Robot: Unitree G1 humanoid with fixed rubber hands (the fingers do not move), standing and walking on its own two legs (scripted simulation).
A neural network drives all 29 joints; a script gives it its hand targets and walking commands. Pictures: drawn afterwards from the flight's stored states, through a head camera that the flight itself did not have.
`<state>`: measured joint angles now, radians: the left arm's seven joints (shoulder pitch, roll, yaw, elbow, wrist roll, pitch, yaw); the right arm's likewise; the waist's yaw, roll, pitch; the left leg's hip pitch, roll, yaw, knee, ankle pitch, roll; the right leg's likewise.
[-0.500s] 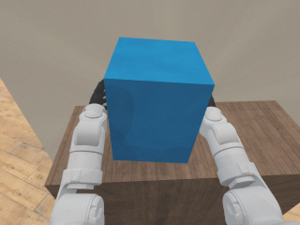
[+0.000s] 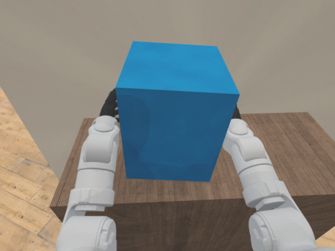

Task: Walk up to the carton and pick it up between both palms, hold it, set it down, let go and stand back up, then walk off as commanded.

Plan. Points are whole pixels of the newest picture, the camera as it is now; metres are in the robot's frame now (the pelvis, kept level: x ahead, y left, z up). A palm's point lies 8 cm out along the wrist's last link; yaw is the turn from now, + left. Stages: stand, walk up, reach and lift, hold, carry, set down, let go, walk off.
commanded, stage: hold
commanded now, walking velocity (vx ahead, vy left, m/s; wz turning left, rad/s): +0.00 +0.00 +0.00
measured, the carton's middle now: (171, 112) +0.38 +0.00 +0.17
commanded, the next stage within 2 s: set down in 0.10 s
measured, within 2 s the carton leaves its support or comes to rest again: neither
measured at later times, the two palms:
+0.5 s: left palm (98, 120) +0.36 +0.16 +0.17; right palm (219, 122) +0.37 -0.12 +0.14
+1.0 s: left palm (107, 126) +0.40 +0.16 +0.12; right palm (215, 123) +0.41 -0.13 +0.10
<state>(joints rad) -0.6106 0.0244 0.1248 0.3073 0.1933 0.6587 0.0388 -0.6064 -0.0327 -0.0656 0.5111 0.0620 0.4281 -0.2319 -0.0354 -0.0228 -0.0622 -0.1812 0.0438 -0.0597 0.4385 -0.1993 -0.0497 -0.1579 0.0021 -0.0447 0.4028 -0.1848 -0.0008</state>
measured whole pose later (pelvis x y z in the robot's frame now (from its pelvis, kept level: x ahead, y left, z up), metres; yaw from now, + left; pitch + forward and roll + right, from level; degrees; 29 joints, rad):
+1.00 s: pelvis +0.03 +0.00 +0.00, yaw +0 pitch -1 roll -1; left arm -0.56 -0.06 0.19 0.36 0.27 0.41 0.06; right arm -0.60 -0.05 -0.07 0.71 0.08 0.08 -0.20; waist 0.03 -0.03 0.01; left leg -0.16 0.04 -0.06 0.39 -0.21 -0.05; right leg -0.13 0.00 -0.04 0.34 -0.19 0.00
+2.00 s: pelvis +0.05 -0.01 +0.00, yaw +0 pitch +9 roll -1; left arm -0.49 -0.15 0.19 0.45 0.25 0.15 0.15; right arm -0.58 -0.10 -0.07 0.95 0.08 -0.22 -0.13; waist 0.14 -0.02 -0.04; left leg -0.34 0.06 -0.06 0.38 -0.21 -0.06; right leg -0.31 0.02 -0.04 0.33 -0.19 -0.02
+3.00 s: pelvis +0.06 -0.01 -0.01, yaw -1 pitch +30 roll -1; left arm -0.43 -0.17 0.20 0.49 0.17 -0.15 0.19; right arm -0.59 -0.12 -0.07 0.91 0.08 -0.42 -0.08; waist 0.16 -0.01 -0.17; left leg -0.75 0.06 -0.06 0.40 -0.17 -0.06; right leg -0.71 0.02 -0.04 0.33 -0.14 -0.02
